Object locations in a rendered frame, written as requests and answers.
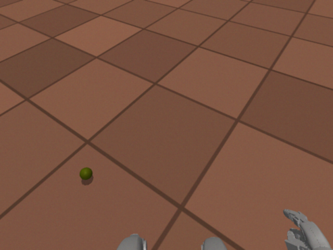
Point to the ball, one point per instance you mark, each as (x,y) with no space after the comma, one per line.
(86,173)

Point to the right robot hand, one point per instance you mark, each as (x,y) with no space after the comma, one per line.
(308,237)

